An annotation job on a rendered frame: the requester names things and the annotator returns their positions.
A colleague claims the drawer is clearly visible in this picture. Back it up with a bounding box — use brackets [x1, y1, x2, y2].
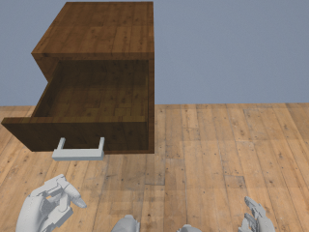
[1, 59, 149, 152]

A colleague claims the robot left thigh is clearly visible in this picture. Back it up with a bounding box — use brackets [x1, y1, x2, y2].
[111, 217, 140, 232]

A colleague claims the handle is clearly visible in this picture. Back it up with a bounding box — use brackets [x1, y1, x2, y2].
[52, 137, 105, 161]

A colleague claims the cabinet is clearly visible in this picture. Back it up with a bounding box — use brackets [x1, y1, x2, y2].
[31, 1, 155, 155]

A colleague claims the robot right hand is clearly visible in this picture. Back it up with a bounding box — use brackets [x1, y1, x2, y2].
[239, 196, 276, 232]

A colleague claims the robot left hand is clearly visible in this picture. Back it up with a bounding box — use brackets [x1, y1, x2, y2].
[15, 174, 87, 232]

